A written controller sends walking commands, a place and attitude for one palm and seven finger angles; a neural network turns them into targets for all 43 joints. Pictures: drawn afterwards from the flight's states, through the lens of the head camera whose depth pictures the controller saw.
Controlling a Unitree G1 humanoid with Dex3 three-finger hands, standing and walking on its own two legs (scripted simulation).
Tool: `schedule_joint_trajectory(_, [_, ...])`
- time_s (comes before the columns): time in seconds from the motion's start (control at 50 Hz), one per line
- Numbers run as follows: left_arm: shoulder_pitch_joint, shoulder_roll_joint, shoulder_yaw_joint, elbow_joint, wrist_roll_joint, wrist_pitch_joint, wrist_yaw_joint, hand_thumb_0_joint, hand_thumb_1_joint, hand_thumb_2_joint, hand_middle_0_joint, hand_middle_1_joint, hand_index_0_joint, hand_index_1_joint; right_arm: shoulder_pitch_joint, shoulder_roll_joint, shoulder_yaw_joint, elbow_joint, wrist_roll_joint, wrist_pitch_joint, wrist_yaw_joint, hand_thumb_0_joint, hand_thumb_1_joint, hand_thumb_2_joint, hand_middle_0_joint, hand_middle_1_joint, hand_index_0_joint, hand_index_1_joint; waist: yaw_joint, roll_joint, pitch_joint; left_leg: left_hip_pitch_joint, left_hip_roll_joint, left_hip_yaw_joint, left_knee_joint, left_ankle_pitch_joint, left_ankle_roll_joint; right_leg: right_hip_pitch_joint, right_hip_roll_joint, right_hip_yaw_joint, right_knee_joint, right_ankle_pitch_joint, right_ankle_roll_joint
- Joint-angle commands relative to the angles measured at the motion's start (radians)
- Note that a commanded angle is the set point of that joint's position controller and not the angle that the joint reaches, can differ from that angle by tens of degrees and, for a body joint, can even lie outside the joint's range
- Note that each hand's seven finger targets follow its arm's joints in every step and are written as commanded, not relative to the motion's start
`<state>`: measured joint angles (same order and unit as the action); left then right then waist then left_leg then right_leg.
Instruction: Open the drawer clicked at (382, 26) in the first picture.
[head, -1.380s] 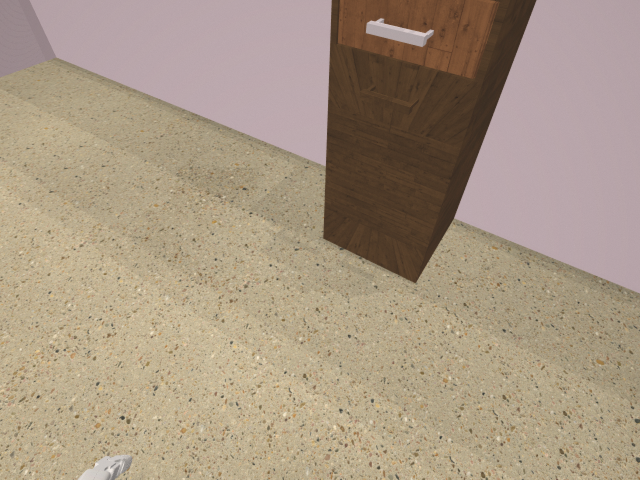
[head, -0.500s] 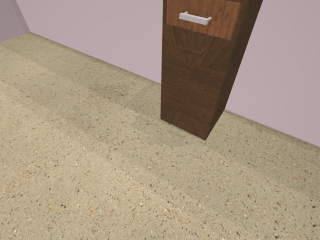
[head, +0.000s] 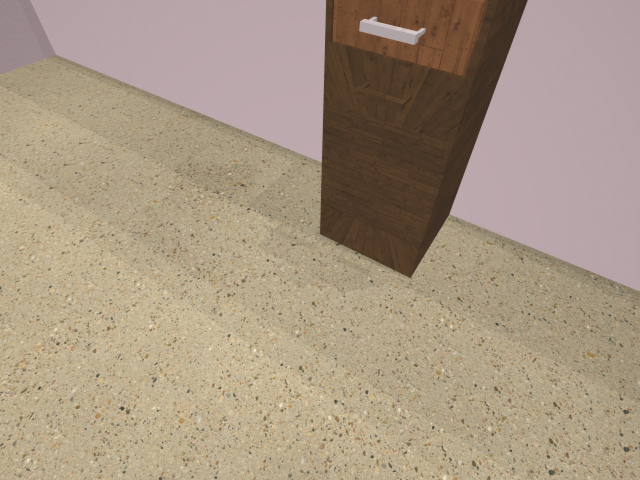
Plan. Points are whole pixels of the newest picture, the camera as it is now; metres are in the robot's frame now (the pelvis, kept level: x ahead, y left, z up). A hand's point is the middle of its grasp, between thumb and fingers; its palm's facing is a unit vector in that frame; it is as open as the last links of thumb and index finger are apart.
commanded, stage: look at it before walking up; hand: left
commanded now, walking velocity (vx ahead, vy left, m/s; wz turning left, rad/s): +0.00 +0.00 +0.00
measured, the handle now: (392, 28) +1.09 -0.11 +0.13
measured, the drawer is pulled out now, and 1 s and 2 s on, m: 0.00 0.00 0.00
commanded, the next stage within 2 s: walk to a spot facing it in 0.16 s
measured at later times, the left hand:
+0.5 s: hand out of the picture +0.06 +0.23 -0.17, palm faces +0.09 -0.96 -0.26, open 7.4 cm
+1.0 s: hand (128, 443) +0.20 +0.31 -0.17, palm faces +0.31 -0.94 -0.17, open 7.4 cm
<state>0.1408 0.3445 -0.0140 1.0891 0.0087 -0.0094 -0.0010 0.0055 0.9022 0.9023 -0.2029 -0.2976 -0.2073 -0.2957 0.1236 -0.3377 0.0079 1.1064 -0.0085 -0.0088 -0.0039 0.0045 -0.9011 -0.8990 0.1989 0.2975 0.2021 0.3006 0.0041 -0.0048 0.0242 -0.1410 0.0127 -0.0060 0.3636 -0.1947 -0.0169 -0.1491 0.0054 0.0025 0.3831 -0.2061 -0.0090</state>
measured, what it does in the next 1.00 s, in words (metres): walks ahead, turning left: left foot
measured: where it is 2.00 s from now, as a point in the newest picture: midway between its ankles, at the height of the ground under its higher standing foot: (274, 461)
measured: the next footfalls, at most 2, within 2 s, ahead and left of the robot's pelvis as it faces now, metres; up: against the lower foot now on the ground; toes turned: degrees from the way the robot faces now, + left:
left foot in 0.64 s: +0.12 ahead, +0.17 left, +0.00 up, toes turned +18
right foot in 1.18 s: +0.46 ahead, +0.06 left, +0.00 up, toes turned +10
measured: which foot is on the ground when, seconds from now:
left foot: down 0.00-0.40, up 0.42-0.62, down 0.64-1.00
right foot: down 0.00-0.64, up 0.66-1.00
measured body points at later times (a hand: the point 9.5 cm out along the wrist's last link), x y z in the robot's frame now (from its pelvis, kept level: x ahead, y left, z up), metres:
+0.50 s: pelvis +0.03 +0.01 -0.01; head +0.03 +0.02 +0.44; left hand +0.05 +0.28 -0.15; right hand +0.08 -0.26 -0.15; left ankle +0.00 +0.13 -0.72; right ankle +0.00 -0.11 -0.75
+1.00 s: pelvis +0.19 +0.11 +0.00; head +0.20 +0.13 +0.45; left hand +0.18 +0.36 -0.16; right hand +0.21 -0.10 -0.15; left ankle +0.09 +0.16 -0.75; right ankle +0.30 -0.01 -0.67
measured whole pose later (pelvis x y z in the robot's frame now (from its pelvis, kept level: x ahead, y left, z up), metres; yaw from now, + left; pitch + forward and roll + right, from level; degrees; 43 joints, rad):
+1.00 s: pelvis +0.19 +0.11 +0.00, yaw +18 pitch +0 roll +0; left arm 0.19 0.20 0.05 1.01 0.02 0.00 -0.01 0.01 0.91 0.90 -0.20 -0.30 -0.20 -0.29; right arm 0.40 -0.10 -0.02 1.10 -0.01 -0.07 -0.02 0.00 -0.90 -0.90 0.20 0.30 0.20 0.30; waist -0.02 -0.04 0.02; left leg -0.01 -0.07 0.03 0.29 -0.28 0.07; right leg -0.62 -0.12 -0.06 1.01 -0.19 0.07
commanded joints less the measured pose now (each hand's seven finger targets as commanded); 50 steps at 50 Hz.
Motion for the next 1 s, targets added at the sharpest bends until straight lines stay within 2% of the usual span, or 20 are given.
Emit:
schedule_joint_trajectory(0.0, [-0.038, 0.205, 0.048, -0.068, 0.003, -0.021, 0.012, 0.0, 0.9, 0.9, -0.2, -0.3, -0.2, -0.3, -0.044, -0.211, -0.043, -0.061, 0.001, -0.026, -0.009, 0.0, -0.9, -0.9, 0.2, 0.3, 0.2, 0.3, -0.004, 0.01, -0.052, 0.016, 0.106, -0.09, -0.054, 0.113, 0.04, -0.005, -0.123, 0.112, -0.07, 0.114, -0.025])
schedule_joint_trajectory(0.24, [-0.042, 0.207, 0.047, -0.066, 0.003, -0.021, 0.012, 0.0, 0.9, 0.9, -0.2, -0.3, -0.2, -0.3, -0.057, -0.211, -0.041, -0.059, 0.001, -0.027, -0.011, 0.0, -0.9, -0.9, 0.2, 0.3, 0.2, 0.3, -0.002, 0.011, -0.051, 0.031, 0.109, -0.083, -0.06, 0.15, 0.039, 0.011, -0.125, 0.106, -0.069, 0.167, -0.023])
schedule_joint_trajectory(0.28, [0.016, 0.106, 0.03, -0.045, 0.001, -0.004, 0.017, 0.0, 0.9, 0.9, -0.2, -0.3, -0.2, -0.3, -0.009, -0.105, -0.016, -0.041, -0.005, -0.011, -0.005, 0.0, -0.9, -0.9, 0.2, 0.3, 0.2, 0.3, 0.0, 0.01, -0.055, 0.0, 0.094, -0.078, -0.038, 0.077, 0.027, 0.024, -0.126, 0.085, -0.057, 0.048, -0.003])
schedule_joint_trajectory(0.32, [0.062, 0.102, 0.036, -0.041, 0.008, 0.012, 0.013, 0.0, 0.9, 0.9, -0.2, -0.3, -0.2, -0.3, 0.019, -0.082, -0.014, -0.047, -0.011, 0.005, 0.001, 0.0, -0.9, -0.9, 0.2, 0.3, 0.2, 0.3, 0.014, -0.018, -0.011, -0.091, 0.067, -0.071, 0.007, -0.099, 0.032, 0.011, -0.133, 0.104, -0.067, -0.195, -0.007])
schedule_joint_trajectory(0.36, [0.106, 0.142, 0.057, -0.052, 0.013, 0.018, 0.009, 0.0, 0.9, 0.9, -0.2, -0.3, -0.2, -0.3, 0.021, -0.071, -0.018, -0.073, -0.015, 0.015, 0.005, 0.0, -0.9, -0.9, 0.2, 0.3, 0.2, 0.3, 0.034, -0.116, 0.047, -0.249, 0.011, -0.029, 0.119, -0.245, 0.025, 0.032, -0.205, 0.194, -0.142, -0.396, -0.048])
schedule_joint_trajectory(0.38, [0.139, 0.17, 0.071, -0.06, 0.016, 0.018, 0.011, 0.0, 0.9, 0.9, -0.2, -0.3, -0.2, -0.3, 0.021, -0.063, -0.022, -0.09, -0.014, 0.018, 0.005, 0.0, -0.9, -0.9, 0.2, 0.3, 0.2, 0.3, 0.048, -0.193, 0.048, -0.318, -0.005, 0.015, 0.24, -0.261, 0.019, 0.061, -0.284, 0.273, -0.203, -0.466, -0.089])
schedule_joint_trajectory(0.4, [0.172, 0.181, 0.081, -0.069, 0.018, 0.014, 0.014, 0.0, 0.9, 0.9, -0.2, -0.3, -0.2, -0.3, -0.004, -0.076, -0.033, -0.117, -0.013, 0.019, 0.007, 0.0, -0.9, -0.9, 0.2, 0.3, 0.2, 0.3, 0.069, -0.214, 0.071, -0.383, 0.009, 0.02, 0.387, -0.318, 0.019, 0.064, -0.358, 0.335, -0.247, -0.489, -0.14])
schedule_joint_trajectory(0.42, [0.177, 0.175, 0.086, -0.077, 0.02, 0.002, 0.016, 0.0, 0.9, 0.9, -0.2, -0.3, -0.2, -0.3, -0.024, -0.082, -0.043, -0.133, -0.011, 0.014, 0.013, 0.0, -0.9, -0.9, 0.2, 0.3, 0.2, 0.3, 0.067, -0.179, 0.099, -0.438, 0.037, -0.001, 0.502, -0.31, 0.023, 0.063, -0.398, 0.358, -0.262, -0.441, -0.171])
schedule_joint_trajectory(0.48, [0.139, 0.147, 0.092, -0.101, 0.023, -0.027, 0.015, 0.0, 0.9, 0.9, -0.2, -0.3, -0.2, -0.3, 0.007, -0.038, -0.049, -0.151, -0.006, 0.003, 0.031, 0.0, -0.9, -0.9, 0.2, 0.3, 0.2, 0.3, 0.024, -0.093, 0.084, -0.422, 0.08, 0.021, 0.522, -0.262, 0.016, 0.079, -0.378, 0.162, -0.186, -0.173, -0.164])
schedule_joint_trajectory(0.52, [0.129, 0.134, 0.094, -0.11, 0.026, -0.031, 0.013, 0.0, 0.9, 0.9, -0.2, -0.3, -0.2, -0.3, 0.029, -0.002, -0.049, -0.161, -0.002, 0.0, 0.041, 0.0, -0.9, -0.9, 0.2, 0.3, 0.2, 0.3, 0.01, -0.119, 0.086, -0.343, 0.084, 0.058, 0.398, -0.244, 0.012, 0.038, -0.359, 0.061, -0.148, -0.115, -0.131])
schedule_joint_trajectory(0.58, [0.125, 0.12, 0.103, -0.105, 0.018, -0.026, 0.009, 0.0, 0.9, 0.9, -0.2, -0.3, -0.2, -0.3, 0.178, 0.018, -0.056, -0.13, -0.006, -0.006, 0.04, 0.0, -0.9, -0.9, 0.2, 0.3, 0.2, 0.3, -0.052, -0.086, 0.049, -0.081, 0.02, 0.162, 0.23, -0.097, 0.017, -0.095, -0.299, -0.088, -0.004, -0.114, -0.065])
schedule_joint_trajectory(0.6, [0.13, 0.098, 0.099, -0.106, 0.014, -0.023, 0.004, 0.0, 0.9, 0.9, -0.2, -0.3, -0.2, -0.3, 0.292, -0.019, -0.069, -0.099, -0.009, -0.011, 0.036, 0.0, -0.9, -0.9, 0.2, 0.3, 0.2, 0.3, -0.096, 0.024, -0.008, 0.078, 0.002, 0.152, 0.161, -0.083, 0.025, -0.154, -0.255, -0.157, 0.185, -0.084, -0.033])
schedule_joint_trajectory(0.62, [0.126, 0.027, 0.088, -0.132, 0.006, -0.017, -0.005, 0.0, 0.9, 0.9, -0.2, -0.3, -0.2, -0.3, 0.422, -0.106, -0.096, -0.067, -0.019, -0.019, 0.026, 0.0, -0.9, -0.9, 0.2, 0.3, 0.2, 0.3, -0.148, 0.276, -0.025, 0.176, 0.158, -0.162, 0.009, -0.264, 0.087, -0.333, -0.145, -0.211, 0.538, -0.19, 0.02])
schedule_joint_trajectory(0.64, [0.077, -0.026, 0.071, -0.197, 0.003, -0.016, -0.01, 0.0, 0.9, 0.9, -0.2, -0.3, -0.2, -0.3, 0.492, -0.179, -0.109, -0.059, -0.019, -0.028, 0.013, 0.0, -0.9, -0.9, 0.2, 0.3, 0.2, 0.3, -0.148, 0.424, -0.01, 0.18, 0.372, -0.585, -0.177, -0.277, 0.184, -0.565, -0.034, -0.14, 0.802, -0.443, 0.059])
schedule_joint_trajectory(0.66, [0.039, -0.017, 0.074, -0.211, 0.01, -0.015, -0.009, 0.0, 0.9, 0.9, -0.2, -0.3, -0.2, -0.3, 0.444, -0.174, -0.107, -0.061, -0.011, -0.02, 0.004, 0.0, -0.9, -0.9, 0.2, 0.3, 0.2, 0.3, -0.121, 0.239, 0.01, 0.132, 0.417, -0.598, -0.202, -0.352, 0.228, -0.598, -0.096, -0.018, 0.886, -0.374, 0.032])
schedule_joint_trajectory(0.7, [0.025, -0.018, 0.087, -0.174, 0.017, -0.023, -0.016, 0.0, 0.9, 0.9, -0.2, -0.3, -0.2, -0.3, 0.32, -0.055, -0.081, -0.094, -0.006, -0.037, -0.006, 0.0, -0.9, -0.9, 0.2, 0.3, 0.2, 0.3, -0.063, 0.076, 0.048, 0.001, 0.317, -0.479, -0.196, -0.314, 0.187, -0.566, -0.15, 0.011, 0.91, -0.167, 0.028])
schedule_joint_trajectory(0.74, [0.108, -0.047, 0.086, -0.127, 0.026, -0.02, -0.021, 0.0, 0.9, 0.9, -0.2, -0.3, -0.2, -0.3, 0.265, -0.01, -0.067, -0.098, -0.008, -0.062, -0.012, 0.0, -0.9, -0.9, 0.2, 0.3, 0.2, 0.3, -0.02, 0.081, 0.045, -0.035, 0.239, -0.289, -0.176, -0.086, 0.147, -0.492, -0.158, -0.005, 0.848, -0.065, 0.048])
schedule_joint_trajectory(0.78, [0.143, -0.062, 0.083, -0.11, 0.024, -0.014, -0.019, 0.0, 0.9, 0.9, -0.2, -0.3, -0.2, -0.3, 0.287, 0.012, -0.065, -0.082, -0.002, -0.075, -0.016, 0.0, -0.9, -0.9, 0.2, 0.3, 0.2, 0.3, -0.011, 0.095, 0.015, 0.013, 0.202, -0.197, -0.159, 0.101, 0.154, -0.477, -0.146, -0.023, 0.808, -0.027, 0.062])
schedule_joint_trajectory(0.9, [0.053, -0.086, 0.079, -0.134, 0.02, -0.013, -0.011, 0.0, 0.9, 0.9, -0.2, -0.3, -0.2, -0.3, 0.371, 0.06, -0.07, -0.028, 0.003, -0.081, -0.026, 0.0, -0.9, -0.9, 0.2, 0.3, 0.2, 0.3, -0.029, 0.071, 0.053, 0.158, 0.2, -0.147, -0.155, 0.353, 0.19, -0.594, -0.138, -0.051, 0.687, 0.019, 0.078])
schedule_joint_trajectory(0.98, [-0.052, -0.114, 0.071, -0.163, 0.013, -0.018, -0.011, 0.0, 0.9, 0.9, -0.2, -0.3, -0.2, -0.3, 0.397, 0.08, -0.067, -0.005, -0.003, -0.077, -0.033, 0.0, -0.9, -0.9, 0.2, 0.3, 0.2, 0.3, -0.055, 0.108, 0.114, 0.161, 0.192, -0.112, -0.137, 0.441, 0.183, -0.563, -0.126, -0.08, 0.483, 0.04, 0.066])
